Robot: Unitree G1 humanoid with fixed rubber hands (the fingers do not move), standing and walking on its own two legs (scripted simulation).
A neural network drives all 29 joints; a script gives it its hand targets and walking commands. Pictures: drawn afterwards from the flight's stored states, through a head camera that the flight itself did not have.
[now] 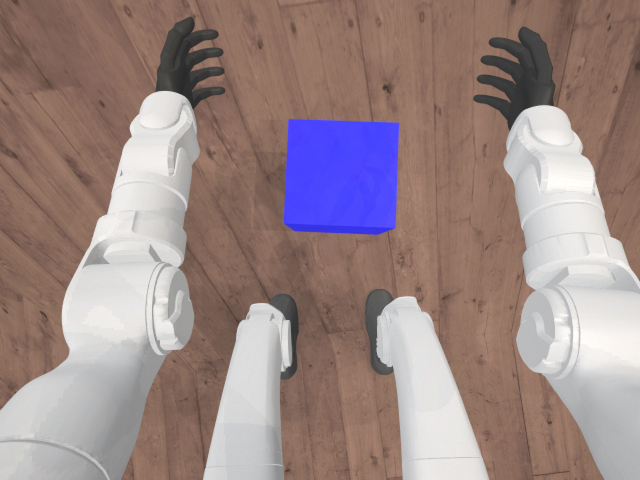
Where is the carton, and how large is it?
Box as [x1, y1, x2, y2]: [284, 119, 398, 234]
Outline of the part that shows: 289,119 284,223 292,229 300,231 378,234 395,227 398,123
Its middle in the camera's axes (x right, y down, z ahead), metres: +0.05 -0.11 +0.86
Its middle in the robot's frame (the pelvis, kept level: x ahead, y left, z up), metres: +0.49 -0.03 -0.51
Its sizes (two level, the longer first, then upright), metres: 0.210 0.200 0.250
